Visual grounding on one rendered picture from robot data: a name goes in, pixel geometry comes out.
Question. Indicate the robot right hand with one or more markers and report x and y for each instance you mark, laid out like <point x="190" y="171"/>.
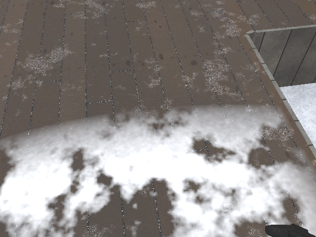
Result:
<point x="283" y="230"/>

